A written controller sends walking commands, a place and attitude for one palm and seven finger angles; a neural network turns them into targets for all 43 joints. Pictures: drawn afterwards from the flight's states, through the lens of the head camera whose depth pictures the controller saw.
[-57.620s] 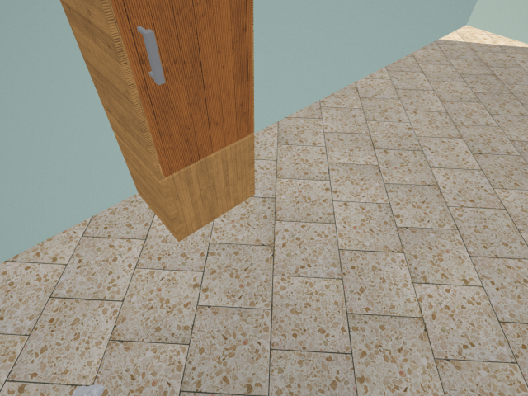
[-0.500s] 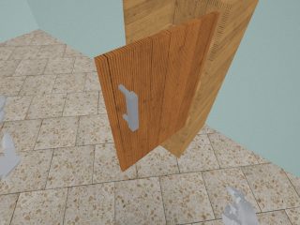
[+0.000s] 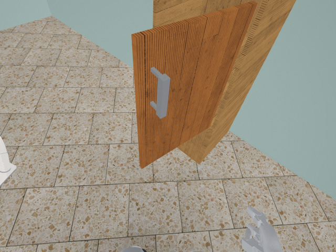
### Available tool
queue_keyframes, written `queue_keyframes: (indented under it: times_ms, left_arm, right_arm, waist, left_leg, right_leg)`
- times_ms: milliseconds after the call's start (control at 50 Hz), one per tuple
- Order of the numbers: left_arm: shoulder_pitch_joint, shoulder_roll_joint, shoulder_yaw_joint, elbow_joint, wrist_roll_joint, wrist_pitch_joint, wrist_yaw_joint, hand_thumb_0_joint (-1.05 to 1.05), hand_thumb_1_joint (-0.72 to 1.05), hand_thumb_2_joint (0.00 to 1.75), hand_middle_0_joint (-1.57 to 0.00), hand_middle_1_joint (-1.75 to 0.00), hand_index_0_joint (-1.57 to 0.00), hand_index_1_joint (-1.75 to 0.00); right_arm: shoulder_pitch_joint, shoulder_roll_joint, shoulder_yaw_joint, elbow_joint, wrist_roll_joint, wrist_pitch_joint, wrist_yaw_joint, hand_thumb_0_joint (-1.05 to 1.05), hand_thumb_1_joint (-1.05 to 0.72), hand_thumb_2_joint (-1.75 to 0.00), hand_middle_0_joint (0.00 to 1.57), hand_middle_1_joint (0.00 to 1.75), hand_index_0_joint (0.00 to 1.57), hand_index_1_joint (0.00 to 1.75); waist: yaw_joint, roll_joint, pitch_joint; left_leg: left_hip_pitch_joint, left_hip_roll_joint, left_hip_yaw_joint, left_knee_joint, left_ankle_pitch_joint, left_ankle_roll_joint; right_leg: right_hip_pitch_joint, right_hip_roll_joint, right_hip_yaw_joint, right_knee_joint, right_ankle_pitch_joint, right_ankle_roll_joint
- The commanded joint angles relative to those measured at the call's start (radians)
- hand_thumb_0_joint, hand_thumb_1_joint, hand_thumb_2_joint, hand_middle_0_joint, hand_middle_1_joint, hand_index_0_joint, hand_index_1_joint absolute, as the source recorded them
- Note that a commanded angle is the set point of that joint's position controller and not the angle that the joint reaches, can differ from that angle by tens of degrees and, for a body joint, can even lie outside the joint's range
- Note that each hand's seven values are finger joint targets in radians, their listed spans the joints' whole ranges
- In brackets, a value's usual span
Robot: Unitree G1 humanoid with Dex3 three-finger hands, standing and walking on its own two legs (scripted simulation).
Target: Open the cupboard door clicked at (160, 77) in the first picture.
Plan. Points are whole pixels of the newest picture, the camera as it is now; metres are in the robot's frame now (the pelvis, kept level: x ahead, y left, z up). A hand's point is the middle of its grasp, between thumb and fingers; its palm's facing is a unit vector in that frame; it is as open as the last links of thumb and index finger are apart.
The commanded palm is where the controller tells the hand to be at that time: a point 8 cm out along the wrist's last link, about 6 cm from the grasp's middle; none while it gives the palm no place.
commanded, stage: stop stepping back and stand still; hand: left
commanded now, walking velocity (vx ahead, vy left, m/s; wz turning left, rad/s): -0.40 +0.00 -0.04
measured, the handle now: (158, 93) +0.48 +0.07 +0.10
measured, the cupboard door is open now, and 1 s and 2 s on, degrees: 78 78 78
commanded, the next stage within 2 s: let the arm hang, fingers relaxed in 1.44 s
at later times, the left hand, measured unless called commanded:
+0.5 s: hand (6, 244) +0.11 +0.23 +0.16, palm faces +0.43 -0.81 -0.40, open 7.4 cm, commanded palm +0.05 +0.26 +0.18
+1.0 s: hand out of the picture +0.06 +0.23 +0.16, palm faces +0.43 -0.80 -0.41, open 7.4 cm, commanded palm +0.00 +0.28 +0.18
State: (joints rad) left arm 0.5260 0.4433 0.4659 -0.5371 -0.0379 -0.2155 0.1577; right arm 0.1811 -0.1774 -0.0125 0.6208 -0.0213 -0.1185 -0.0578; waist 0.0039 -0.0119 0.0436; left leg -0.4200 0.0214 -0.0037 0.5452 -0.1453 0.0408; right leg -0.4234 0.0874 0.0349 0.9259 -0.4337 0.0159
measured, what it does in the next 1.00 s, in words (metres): walks backwards: right foot, then left foot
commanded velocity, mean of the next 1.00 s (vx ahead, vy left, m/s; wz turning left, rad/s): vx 0.12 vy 0.05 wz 0.00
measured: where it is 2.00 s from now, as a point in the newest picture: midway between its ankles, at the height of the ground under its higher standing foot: outside the picture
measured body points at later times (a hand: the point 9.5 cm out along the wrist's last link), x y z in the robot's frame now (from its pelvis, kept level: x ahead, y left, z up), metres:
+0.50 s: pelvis -0.10 -0.03 +0.00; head -0.12 -0.02 +0.45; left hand +0.08 +0.27 +0.18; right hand +0.01 -0.30 -0.09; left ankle -0.07 +0.06 -0.73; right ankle -0.18 -0.12 -0.73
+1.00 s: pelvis -0.15 -0.02 +0.00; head -0.15 -0.02 +0.45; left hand +0.03 +0.27 +0.19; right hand -0.01 -0.27 -0.09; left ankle -0.11 +0.11 -0.73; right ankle -0.16 -0.12 -0.73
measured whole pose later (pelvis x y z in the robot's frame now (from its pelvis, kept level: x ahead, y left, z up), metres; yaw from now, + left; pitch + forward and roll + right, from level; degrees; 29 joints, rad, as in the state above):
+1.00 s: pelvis -0.15 -0.02 +0.00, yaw -2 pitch -2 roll +0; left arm 0.50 0.37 0.39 -0.45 -0.02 -0.22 0.16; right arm 0.26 -0.23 -0.01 0.67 -0.01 -0.13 -0.08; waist 0.01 -0.01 0.03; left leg -0.27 0.05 0.06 0.53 -0.22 0.00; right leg -0.20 0.00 -0.07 0.57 -0.32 -0.03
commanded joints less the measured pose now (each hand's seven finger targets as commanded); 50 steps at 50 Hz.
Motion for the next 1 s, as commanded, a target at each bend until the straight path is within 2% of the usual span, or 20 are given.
queue_keyframes:
  times_ms: [0,100,160,200,220,240,300,400,440,480,540,600,620,640,660,680,720,760,860,980]
  left_arm:
    - [0.000,0.091,0.037,-0.248,-0.019,-0.054,0.020,0.00,0.90,0.90,-0.20,-0.30,-0.20,-0.30]
    - [-0.009,0.141,0.066,-0.242,-0.039,-0.030,0.019,0.00,0.90,0.90,-0.20,-0.30,-0.20,-0.30]
    - [0.095,0.209,0.141,-0.248,-0.047,-0.031,0.012,0.00,0.90,0.90,-0.20,-0.30,-0.20,-0.30]
    - [0.101,0.260,0.182,-0.248,-0.050,-0.048,0.008,0.00,0.90,0.90,-0.20,-0.30,-0.20,-0.30]
    - [0.080,0.284,0.210,-0.229,-0.052,-0.048,0.018,0.00,0.90,0.90,-0.20,-0.30,-0.20,-0.30]
    - [0.098,0.197,0.139,-0.158,-0.050,-0.026,0.009,0.00,0.90,0.90,-0.20,-0.30,-0.20,-0.30]
    - [0.038,0.173,0.117,-0.087,-0.024,-0.022,0.019,0.00,0.90,0.90,-0.20,-0.30,-0.20,-0.30]
    - [-0.101,0.147,0.042,-0.068,-0.006,-0.035,0.026,0.00,0.90,0.90,-0.20,-0.30,-0.20,-0.30]
    - [-0.097,0.154,0.045,-0.113,-0.008,-0.050,0.027,0.00,0.90,0.90,-0.20,-0.30,-0.20,-0.30]
    - [-0.051,0.169,0.060,-0.170,-0.003,-0.057,0.029,0.00,0.90,0.90,-0.20,-0.30,-0.20,-0.30]
    - [-0.028,0.166,0.086,-0.157,0.005,-0.049,0.029,0.00,0.90,0.90,-0.20,-0.30,-0.20,-0.30]
    - [0.021,0.158,0.102,-0.127,0.009,-0.050,0.031,0.00,0.90,0.90,-0.20,-0.30,-0.20,-0.30]
    - [0.026,0.157,0.100,-0.102,0.010,-0.049,0.028,0.00,0.90,0.90,-0.20,-0.30,-0.20,-0.30]
    - [0.037,0.156,0.102,-0.076,0.010,-0.047,0.025,0.00,0.90,0.90,-0.20,-0.30,-0.20,-0.30]
    - [0.041,0.178,0.116,-0.071,0.008,-0.047,0.024,0.00,0.90,0.90,-0.20,-0.30,-0.20,-0.30]
    - [-0.025,0.141,0.071,-0.086,0.001,-0.057,0.020,0.00,0.90,0.90,-0.20,-0.30,-0.20,-0.30]
    - [-0.066,0.138,0.071,-0.020,0.007,-0.081,0.016,0.00,0.90,0.90,-0.20,-0.30,-0.20,-0.30]
    - [-0.152,0.126,0.029,-0.016,0.018,-0.084,0.011,0.00,0.90,0.90,-0.20,-0.30,-0.20,-0.30]
    - [-0.131,0.138,0.035,-0.090,0.019,-0.068,0.033,0.00,0.90,0.90,-0.20,-0.30,-0.20,-0.30]
    - [-0.052,0.140,0.080,-0.148,0.009,-0.071,0.022,0.00,0.90,0.90,-0.20,-0.30,-0.20,-0.30]
  right_arm:
    - [-0.047,-0.155,-0.055,-0.102,0.004,-0.079,0.006,0.00,-0.90,-0.90,0.20,0.30,0.20,0.30]
    - [-0.066,-0.150,-0.040,-0.111,0.002,-0.075,0.006,0.00,-0.90,-0.90,0.20,0.30,0.20,0.30]
    - [-0.076,-0.141,-0.029,-0.148,0.005,-0.045,0.007,0.00,-0.90,-0.90,0.20,0.30,0.20,0.30]
    - [-0.092,-0.123,-0.017,-0.162,0.008,-0.007,0.013,0.00,-0.90,-0.90,0.20,0.30,0.20,0.30]
    - [-0.094,-0.127,-0.007,-0.151,0.000,-0.007,0.013,0.00,-0.90,-0.90,0.20,0.30,0.20,0.30]
    - [-0.063,-0.128,-0.019,-0.149,0.027,-0.007,0.009,0.00,-0.90,-0.90,0.20,0.30,0.20,0.30]
    - [-0.072,-0.122,-0.003,-0.138,0.034,-0.013,-0.010,0.00,-0.90,-0.90,0.20,0.30,0.20,0.30]
    - [-0.050,-0.162,-0.024,-0.119,0.027,-0.031,-0.021,0.00,-0.90,-0.90,0.20,0.30,0.20,0.30]
    - [-0.034,-0.189,-0.039,-0.143,0.037,-0.029,-0.017,0.00,-0.90,-0.90,0.20,0.30,0.20,0.30]
    - [-0.021,-0.160,-0.027,-0.138,0.019,-0.033,-0.010,0.00,-0.90,-0.90,0.20,0.30,0.20,0.30]
    - [-0.054,-0.157,-0.030,-0.129,0.012,-0.053,-0.007,0.00,-0.90,-0.90,0.20,0.30,0.20,0.30]
    - [-0.057,-0.154,-0.029,-0.152,0.011,-0.043,-0.022,0.00,-0.90,-0.90,0.20,0.30,0.20,0.30]
    - [-0.055,-0.151,-0.033,-0.158,0.011,-0.034,-0.024,0.00,-0.90,-0.90,0.20,0.30,0.20,0.30]
    - [-0.046,-0.145,-0.044,-0.160,0.012,-0.024,-0.022,0.00,-0.90,-0.90,0.20,0.30,0.20,0.30]
    - [-0.048,-0.148,-0.053,-0.154,0.011,-0.014,-0.016,0.00,-0.90,-0.90,0.20,0.30,0.20,0.30]
    - [-0.030,-0.162,-0.056,-0.136,0.007,-0.019,-0.013,0.00,-0.90,-0.90,0.20,0.30,0.20,0.30]
    - [-0.001,-0.144,-0.032,-0.106,0.007,-0.035,-0.012,0.00,-0.90,-0.90,0.20,0.30,0.20,0.30]
    - [-0.024,-0.143,-0.027,-0.103,0.013,-0.040,-0.025,0.00,-0.90,-0.90,0.20,0.30,0.20,0.30]
    - [-0.047,-0.138,-0.028,-0.115,0.008,-0.075,-0.044,0.00,-0.90,-0.90,0.20,0.30,0.20,0.30]
    - [-0.029,-0.139,-0.025,-0.131,0.017,-0.070,-0.027,0.00,-0.90,-0.90,0.20,0.30,0.20,0.30]
  waist:
    - [-0.006,0.208,-0.225]
    - [-0.004,0.256,-0.246]
    - [0.004,0.240,-0.227]
    - [-0.004,-0.042,-0.173]
    - [0.013,-0.086,-0.162]
    - [0.001,-0.210,-0.139]
    - [-0.011,-0.100,-0.138]
    - [-0.025,-0.077,-0.122]
    - [-0.020,0.040,-0.181]
    - [-0.019,0.216,-0.213]
    - [-0.008,0.201,-0.053]
    - [-0.009,0.231,-0.025]
    - [-0.010,0.172,-0.020]
    - [-0.005,-0.013,-0.022]
    - [0.003,-0.225,-0.009]
    - [-0.016,-0.212,0.030]
    - [-0.029,-0.040,-0.008]
    - [-0.029,-0.051,-0.002]
    - [0.008,-0.087,-0.055]
    - [0.002,0.210,-0.101]
  left_leg:
    - [0.241,0.264,-0.205,-0.252,0.245,0.108]
    - [0.247,0.212,-0.162,-0.349,-0.018,0.066]
    - [0.160,0.071,-0.036,-0.290,-0.207,-0.023]
    - [0.194,-0.022,0.045,0.119,-0.145,-0.078]
    - [0.090,-0.019,0.010,0.295,-0.188,-0.074]
    - [-0.099,-0.050,-0.024,0.393,-0.201,-0.071]
    - [-0.135,-0.005,0.029,0.285,-0.180,-0.050]
    - [0.206,-0.036,0.076,-0.094,0.009,0.014]
    - [0.361,0.078,-0.042,-0.082,0.268,0.070]
    - [0.392,0.181,-0.238,-0.129,0.445,0.125]
    - [0.008,0.198,-0.240,-0.345,-0.320,0.111]
    - [-0.184,0.122,-0.130,-0.330,-0.560,0.036]
    - [-0.215,0.072,-0.081,-0.224,-0.554,0.009]
    - [-0.209,-0.001,-0.024,0.017,-0.472,-0.017]
    - [-0.215,-0.047,0.022,0.360,-0.334,-0.039]
    - [-0.268,-0.031,-0.011,0.544,-0.274,-0.047]
    - [-0.225,0.026,-0.026,0.538,-0.201,-0.048]
    - [-0.115,0.034,0.019,0.389,-0.164,-0.040]
    - [0.184,-0.012,0.116,-0.030,-0.116,-0.015]
    - [0.204,0.174,-0.150,-0.205,0.046,0.059]
  right_leg:
    - [0.025,-0.025,-0.009,0.014,-0.082,0.012]
    - [0.160,0.000,-0.065,-0.238,-0.110,-0.007]
    - [0.320,-0.017,-0.113,-0.642,0.067,-0.046]
    - [0.084,-0.284,0.162,-0.792,0.068,-0.127]
    - [0.063,-0.403,0.226,-0.766,0.223,-0.174]
    - [0.193,-0.357,0.208,-0.658,0.494,-0.127]
    - [0.370,-0.337,0.109,-0.509,0.928,-0.114]
    - [0.268,-0.272,0.057,-0.422,0.822,-0.025]
    - [0.178,-0.167,0.016,-0.300,0.670,0.045]
    - [0.064,-0.095,-0.055,-0.199,0.114,0.019]
    - [0.232,-0.089,-0.068,-0.225,-0.073,-0.018]
    - [0.405,-0.075,-0.116,-0.409,-0.003,-0.048]
    - [0.401,-0.102,-0.055,-0.475,-0.049,-0.071]
    - [0.313,-0.193,0.152,-0.614,-0.250,-0.128]
    - [0.186,-0.397,0.501,-0.803,-0.446,-0.223]
    - [0.178,-0.456,0.533,-0.818,-0.306,-0.251]
    - [0.193,-0.393,0.310,-0.737,-0.055,-0.212]
    - [0.146,-0.340,0.167,-0.713,0.041,-0.169]
    - [0.151,-0.287,0.110,-0.648,0.058,-0.133]
    - [0.193,-0.087,-0.077,-0.367,0.149,-0.002]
